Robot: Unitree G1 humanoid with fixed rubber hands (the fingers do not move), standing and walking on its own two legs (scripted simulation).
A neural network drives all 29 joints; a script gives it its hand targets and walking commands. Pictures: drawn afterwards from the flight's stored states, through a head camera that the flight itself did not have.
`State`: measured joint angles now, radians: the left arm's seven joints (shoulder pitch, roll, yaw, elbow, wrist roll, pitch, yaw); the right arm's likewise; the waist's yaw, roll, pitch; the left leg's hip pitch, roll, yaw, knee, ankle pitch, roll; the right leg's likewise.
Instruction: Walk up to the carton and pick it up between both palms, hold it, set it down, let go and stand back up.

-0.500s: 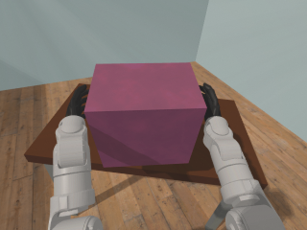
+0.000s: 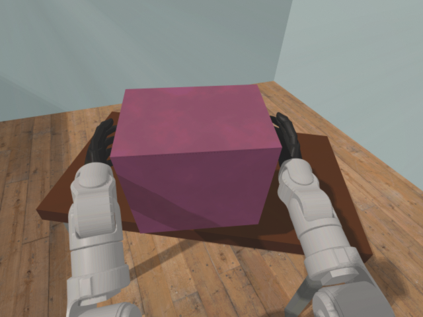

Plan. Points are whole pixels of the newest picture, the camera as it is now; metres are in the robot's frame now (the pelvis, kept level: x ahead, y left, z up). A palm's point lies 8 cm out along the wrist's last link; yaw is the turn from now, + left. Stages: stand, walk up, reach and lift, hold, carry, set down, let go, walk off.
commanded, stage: hold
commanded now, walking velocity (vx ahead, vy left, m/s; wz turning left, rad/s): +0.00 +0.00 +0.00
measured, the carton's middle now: (196, 161) +0.39 +0.02 +0.13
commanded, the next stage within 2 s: set down in 1.10 s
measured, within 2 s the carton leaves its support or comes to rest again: neither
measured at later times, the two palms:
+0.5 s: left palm (101, 162) +0.34 +0.18 +0.17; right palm (291, 152) +0.35 -0.15 +0.18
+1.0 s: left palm (103, 160) +0.35 +0.18 +0.17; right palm (293, 153) +0.35 -0.16 +0.18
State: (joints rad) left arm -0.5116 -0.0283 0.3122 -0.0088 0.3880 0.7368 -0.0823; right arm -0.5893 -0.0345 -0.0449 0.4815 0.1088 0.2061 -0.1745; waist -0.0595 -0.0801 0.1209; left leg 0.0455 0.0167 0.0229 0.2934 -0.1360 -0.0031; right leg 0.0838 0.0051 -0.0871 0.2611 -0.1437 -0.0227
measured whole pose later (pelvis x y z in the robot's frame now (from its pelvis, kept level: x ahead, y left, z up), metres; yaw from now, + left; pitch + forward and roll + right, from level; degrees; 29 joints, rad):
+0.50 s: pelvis +0.00 +0.00 +0.00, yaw +0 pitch -11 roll +0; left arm -0.49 -0.03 0.31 -0.03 0.36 0.73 -0.08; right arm -0.58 -0.05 -0.02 0.44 0.13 0.23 -0.19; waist -0.08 -0.07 0.10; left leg 0.04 0.02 0.02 0.30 -0.15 0.00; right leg 0.09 0.01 -0.09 0.26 -0.15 -0.02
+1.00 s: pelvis +0.00 +0.00 +0.00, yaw +1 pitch -11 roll +0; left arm -0.52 -0.03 0.31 0.01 0.37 0.73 -0.08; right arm -0.59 -0.03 -0.06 0.46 0.09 0.23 -0.17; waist -0.09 -0.07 0.10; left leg 0.04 0.01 0.01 0.29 -0.14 0.00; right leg 0.08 0.00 -0.10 0.26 -0.14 -0.02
